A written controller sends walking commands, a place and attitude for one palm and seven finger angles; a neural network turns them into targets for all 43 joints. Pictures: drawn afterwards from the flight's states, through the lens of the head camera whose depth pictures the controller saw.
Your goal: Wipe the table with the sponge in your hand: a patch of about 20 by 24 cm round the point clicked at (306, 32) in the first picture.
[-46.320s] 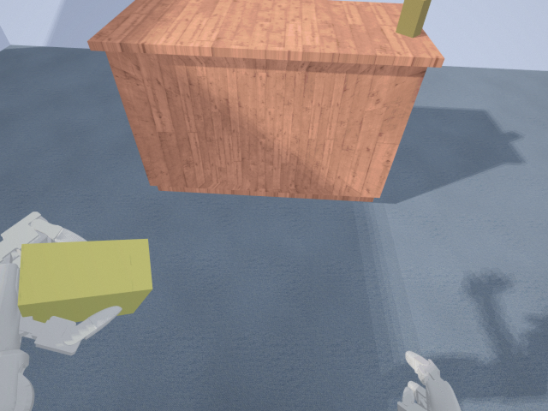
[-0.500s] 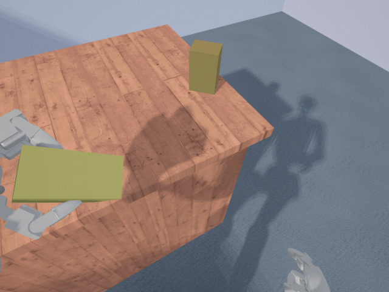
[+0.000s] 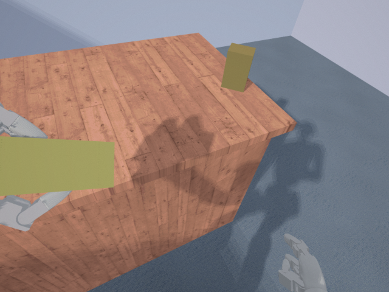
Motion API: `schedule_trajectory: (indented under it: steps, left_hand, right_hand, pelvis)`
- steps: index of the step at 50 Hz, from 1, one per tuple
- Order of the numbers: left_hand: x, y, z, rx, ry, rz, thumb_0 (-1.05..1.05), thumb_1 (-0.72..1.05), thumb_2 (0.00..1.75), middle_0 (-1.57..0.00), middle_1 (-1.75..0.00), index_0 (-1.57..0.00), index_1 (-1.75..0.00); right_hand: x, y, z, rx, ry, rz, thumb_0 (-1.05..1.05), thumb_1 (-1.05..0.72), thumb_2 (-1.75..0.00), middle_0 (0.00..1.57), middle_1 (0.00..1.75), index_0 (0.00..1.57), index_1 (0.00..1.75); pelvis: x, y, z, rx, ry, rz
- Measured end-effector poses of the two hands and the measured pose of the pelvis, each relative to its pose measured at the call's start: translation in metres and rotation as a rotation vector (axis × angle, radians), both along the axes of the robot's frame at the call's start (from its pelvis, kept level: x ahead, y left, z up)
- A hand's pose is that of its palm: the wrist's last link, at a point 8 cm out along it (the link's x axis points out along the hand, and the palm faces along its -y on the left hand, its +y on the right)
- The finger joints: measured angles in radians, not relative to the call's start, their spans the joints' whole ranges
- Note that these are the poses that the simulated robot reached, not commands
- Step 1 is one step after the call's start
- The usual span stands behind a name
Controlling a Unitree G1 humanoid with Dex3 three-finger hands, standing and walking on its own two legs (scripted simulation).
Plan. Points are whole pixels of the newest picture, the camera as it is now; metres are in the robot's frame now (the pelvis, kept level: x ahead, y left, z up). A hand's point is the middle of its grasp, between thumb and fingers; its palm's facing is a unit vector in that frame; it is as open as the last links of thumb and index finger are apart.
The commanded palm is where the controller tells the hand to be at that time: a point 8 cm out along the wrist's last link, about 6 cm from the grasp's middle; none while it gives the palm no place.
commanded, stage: step back with the hand held close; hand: left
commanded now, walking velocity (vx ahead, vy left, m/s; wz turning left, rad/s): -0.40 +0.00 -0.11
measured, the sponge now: (68, 164) +0.23 +0.20 +0.22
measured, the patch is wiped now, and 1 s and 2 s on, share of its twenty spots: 0.95 0.95 0.95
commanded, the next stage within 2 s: stop stepping back and stand still in 0.36 s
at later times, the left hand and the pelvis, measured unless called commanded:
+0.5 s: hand out of the picture +0.10 +0.26 +0.25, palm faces +0.33 -0.86 -0.40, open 9.8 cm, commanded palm +0.04 +0.31 +0.26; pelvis -0.14 +0.04 +0.01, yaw -4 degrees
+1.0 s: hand out of the picture -0.06 +0.29 +0.24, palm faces +0.41 -0.89 -0.20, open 9.8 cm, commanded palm -0.12 +0.33 +0.26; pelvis -0.30 +0.06 -0.02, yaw -4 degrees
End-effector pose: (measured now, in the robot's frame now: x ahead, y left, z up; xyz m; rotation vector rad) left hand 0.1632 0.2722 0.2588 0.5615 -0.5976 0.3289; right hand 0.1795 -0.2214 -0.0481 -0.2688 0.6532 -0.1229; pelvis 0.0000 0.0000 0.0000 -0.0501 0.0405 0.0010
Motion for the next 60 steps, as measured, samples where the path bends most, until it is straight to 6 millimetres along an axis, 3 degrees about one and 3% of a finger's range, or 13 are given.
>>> schedule_trajectory:
  steps: [4,8,14,20,27,32,38,42,46,50,55,60]
  left_hand:
    - [-0.024,0.009,0.015,0.009,-0.104,0.052,0.0,-0.51,1.08,-0.77,-1.38,-0.78,-1.36]
    - [-0.03,0.013,0.007,-0.073,-0.087,0.035,0.0,-0.51,1.08,-0.77,-1.38,-0.78,-1.37]
    - [-0.042,0.006,-0.015,-0.114,-0.021,-0.118,0.0,-0.51,1.08,-0.77,-1.38,-0.78,-1.37]
    - [-0.066,0.029,-0.018,-0.012,0.031,-0.124,0.0,-0.51,1.09,-0.77,-1.38,-0.78,-1.36]
    - [-0.117,0.033,0.003,-0.027,0.021,-0.139,0.0,-0.51,1.09,-0.77,-1.38,-0.78,-1.37]
    - [-0.155,0.035,0.011,-0.055,-0.004,-0.115,0.0,-0.51,1.09,-0.77,-1.38,-0.78,-1.37]
    - [-0.203,0.04,0.0,-0.078,0.026,-0.049,0.0,-0.51,1.09,-0.77,-1.38,-0.78,-1.37]
    - [-0.235,0.046,-0.005,-0.128,-0.022,-0.081,0.0,-0.51,1.09,-0.77,-1.38,-0.78,-1.37]
    - [-0.252,0.06,-0.012,-0.185,-0.095,-0.076,0.0,-0.52,1.09,-0.77,-1.38,-0.78,-1.37]
    - [-0.261,0.065,-0.018,-0.171,-0.122,-0.081,0.0,-0.52,1.09,-0.77,-1.38,-0.78,-1.37]
    - [-0.273,0.052,-0.001,-0.112,-0.085,-0.096,0.0,-0.52,1.09,-0.77,-1.38,-0.78,-1.37]
    - [-0.285,0.042,0.016,-0.027,-0.08,-0.063,0.0,-0.52,1.09,-0.77,-1.38,-0.78,-1.37]
  right_hand:
    - [-0.007,0.013,-0.005,0.038,-0.022,0.041,0.01,-0.9,-0.89,0.2,0.3,0.2,0.3]
    - [-0.026,0.018,-0.012,0.065,-0.002,0.038,0.01,-0.9,-0.89,0.2,0.3,0.2,0.3]
    - [-0.075,0.012,-0.005,0.024,0.048,-0.054,0.01,-0.9,-0.89,0.2,0.3,0.2,0.3]
    - [-0.127,0.013,0.001,-0.046,0.108,-0.087,0.01,-0.9,-0.89,0.2,0.3,0.2,0.3]
    - [-0.198,0.027,0.009,0.02,0.092,-0.131,0.01,-0.9,-0.89,0.2,0.3,0.2,0.3]
    - [-0.237,0.033,0.006,0.048,0.054,-0.149,0.01,-0.9,-0.89,0.2,0.3,0.2,0.3]
    - [-0.269,0.028,-0.011,0.053,0.04,-0.099,0.01,-0.9,-0.89,0.2,0.3,0.2,0.3]
    - [-0.295,0.026,-0.007,0.037,0.065,-0.115,0.01,-0.9,-0.89,0.2,0.3,0.2,0.3]
    - [-0.315,0.023,0.003,-0.032,0.036,-0.121,0.01,-0.9,-0.89,0.2,0.3,0.2,0.3]
    - [-0.332,0.027,-0.004,-0.045,-0.041,-0.145,0.01,-0.9,-0.89,0.2,0.3,0.2,0.3]
    - [-0.367,0.047,-0.009,0.073,-0.035,-0.167,0.01,-0.9,-0.89,0.2,0.3,0.2,0.3]
    - [-0.39,0.052,-0.034,0.119,0.08,-0.123,0.01,-0.9,-0.89,0.2,0.3,0.2,0.3]
  pelvis:
    - [-0.017,-0.001,-0.002,0.0,0.012,-0.007]
    - [-0.042,0.001,-0.001,-0.048,-0.017,-0.007]
    - [-0.063,0.013,-0.001,-0.025,-0.01,-0.009]
    - [-0.11,0.03,0.003,0.0,0.007,-0.043]
    - [-0.153,0.043,0.017,-0.038,-0.014,-0.082]
    - [-0.18,0.042,0.018,-0.029,-0.031,-0.071]
    - [-0.224,0.041,0.007,-0.013,-0.071,-0.053]
    - [-0.244,0.042,0.007,0.001,-0.063,-0.048]
    - [-0.268,0.049,0.0,0.012,-0.02,-0.051]
    - [-0.298,0.061,-0.016,0.022,-0.02,-0.066]
    - [-0.303,0.057,-0.001,0.036,-0.037,-0.075]
    - [-0.304,0.047,0.001,0.009,-0.048,-0.037]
